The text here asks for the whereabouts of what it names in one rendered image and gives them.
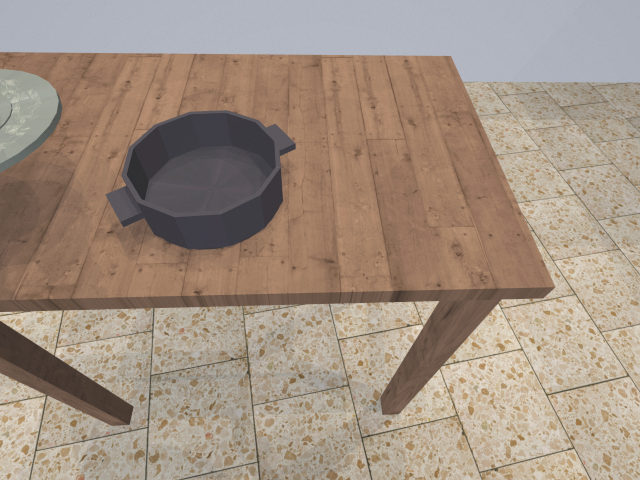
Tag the lid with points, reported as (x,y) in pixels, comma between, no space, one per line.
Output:
(30,109)

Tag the table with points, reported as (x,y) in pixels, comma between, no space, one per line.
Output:
(393,194)

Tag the pot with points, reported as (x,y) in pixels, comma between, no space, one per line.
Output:
(203,179)

